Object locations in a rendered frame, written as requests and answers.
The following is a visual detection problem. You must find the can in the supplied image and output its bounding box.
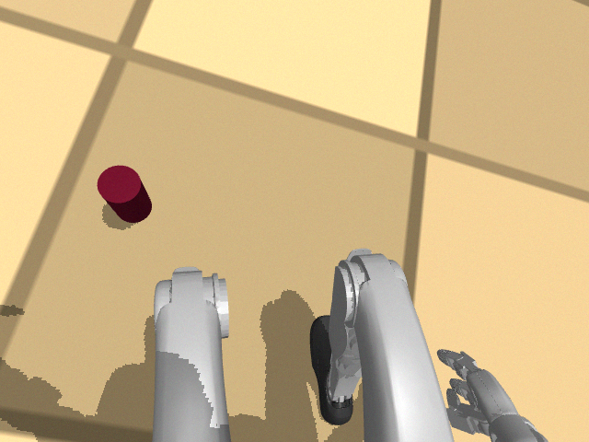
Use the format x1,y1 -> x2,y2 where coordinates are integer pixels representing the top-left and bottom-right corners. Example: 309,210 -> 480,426
98,166 -> 152,223

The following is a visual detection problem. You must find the right robot arm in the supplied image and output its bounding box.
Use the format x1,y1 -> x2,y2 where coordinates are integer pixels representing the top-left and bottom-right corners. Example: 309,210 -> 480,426
489,414 -> 548,442

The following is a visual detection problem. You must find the right robot foot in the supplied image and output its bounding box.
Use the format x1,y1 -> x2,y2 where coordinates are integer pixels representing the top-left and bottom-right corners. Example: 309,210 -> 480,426
310,315 -> 353,425

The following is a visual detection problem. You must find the right robot hand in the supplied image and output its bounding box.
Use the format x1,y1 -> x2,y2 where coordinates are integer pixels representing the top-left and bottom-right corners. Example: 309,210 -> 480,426
437,349 -> 519,436

